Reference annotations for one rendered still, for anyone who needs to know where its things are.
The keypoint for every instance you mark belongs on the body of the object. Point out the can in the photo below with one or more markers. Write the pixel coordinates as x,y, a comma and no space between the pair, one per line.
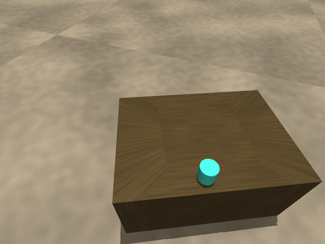
208,171

